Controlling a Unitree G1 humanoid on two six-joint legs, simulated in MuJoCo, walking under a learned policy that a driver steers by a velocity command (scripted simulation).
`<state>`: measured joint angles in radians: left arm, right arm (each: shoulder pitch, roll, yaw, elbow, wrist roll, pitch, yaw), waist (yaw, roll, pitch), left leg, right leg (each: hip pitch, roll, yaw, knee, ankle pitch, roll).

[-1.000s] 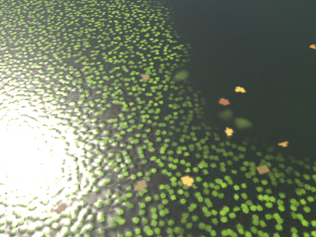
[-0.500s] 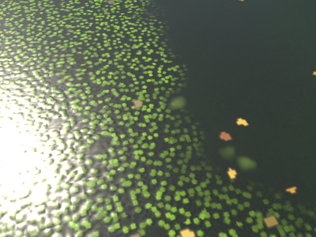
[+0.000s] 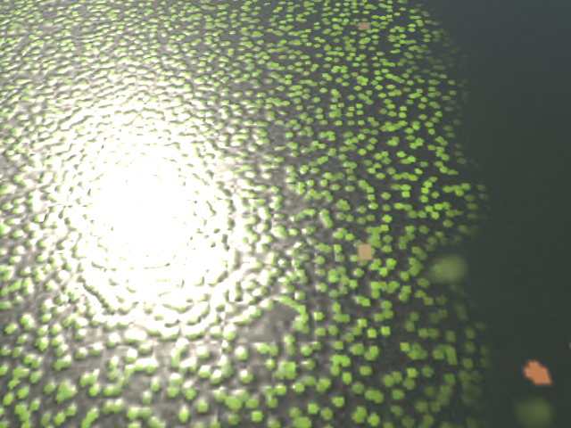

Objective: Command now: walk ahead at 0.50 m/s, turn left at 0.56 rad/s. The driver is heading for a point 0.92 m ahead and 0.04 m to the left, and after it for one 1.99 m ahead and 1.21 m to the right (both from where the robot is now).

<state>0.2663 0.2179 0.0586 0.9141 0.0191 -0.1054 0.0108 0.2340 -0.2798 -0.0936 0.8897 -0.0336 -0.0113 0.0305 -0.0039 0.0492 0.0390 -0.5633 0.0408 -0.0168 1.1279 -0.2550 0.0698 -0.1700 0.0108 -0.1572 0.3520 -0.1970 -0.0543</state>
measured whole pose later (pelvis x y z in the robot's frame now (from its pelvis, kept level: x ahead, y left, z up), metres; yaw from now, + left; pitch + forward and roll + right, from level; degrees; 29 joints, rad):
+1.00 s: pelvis +0.54 +0.10 -0.02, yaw +3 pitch +0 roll -1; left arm 0.24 0.27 0.07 0.86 0.01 -0.03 -0.02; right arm 0.28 -0.23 -0.02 0.87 -0.03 -0.09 0.00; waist 0.00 0.01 0.05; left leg -0.37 -0.01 0.01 1.27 -0.34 0.03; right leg -0.31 0.14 -0.05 0.50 -0.20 -0.14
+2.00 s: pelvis +0.83 +0.11 -0.01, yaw -33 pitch +1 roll +2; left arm 0.20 0.28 0.05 0.66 0.01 0.04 -0.01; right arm 0.22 -0.30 -0.05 0.72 -0.02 0.05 -0.01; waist -0.01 0.04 0.06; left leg -0.48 0.04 0.03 1.05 -0.44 -0.04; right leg -0.30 0.06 0.04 0.50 -0.21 -0.07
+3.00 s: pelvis +0.84 +0.13 +0.00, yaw -53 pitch +0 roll +0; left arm 0.28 0.25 0.02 0.85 0.02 0.00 0.01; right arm 0.26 -0.29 -0.04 0.80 -0.03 0.02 0.03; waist 0.01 0.01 0.00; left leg -0.31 0.00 0.03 0.73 -0.43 0.03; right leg -0.09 0.05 0.06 0.32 -0.23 -0.06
